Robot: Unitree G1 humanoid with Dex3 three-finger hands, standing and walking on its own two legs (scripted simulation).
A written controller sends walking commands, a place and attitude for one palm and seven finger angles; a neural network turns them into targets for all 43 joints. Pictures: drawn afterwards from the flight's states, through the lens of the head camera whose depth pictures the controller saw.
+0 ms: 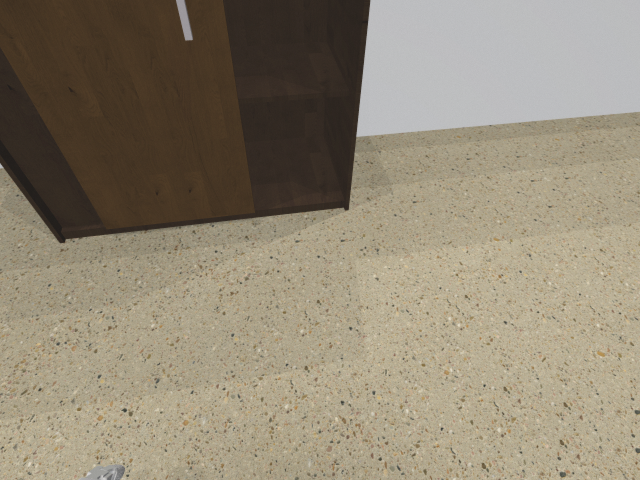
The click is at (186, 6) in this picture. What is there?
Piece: wardrobe's sliding door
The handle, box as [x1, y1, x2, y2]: [176, 0, 192, 40]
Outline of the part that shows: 176,0 185,40 192,39 184,0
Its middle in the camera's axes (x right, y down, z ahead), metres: -0.37 -0.64 +1.01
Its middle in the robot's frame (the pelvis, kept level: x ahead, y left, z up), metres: +1.19 +0.44 +0.13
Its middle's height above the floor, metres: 0.90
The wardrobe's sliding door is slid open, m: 0.40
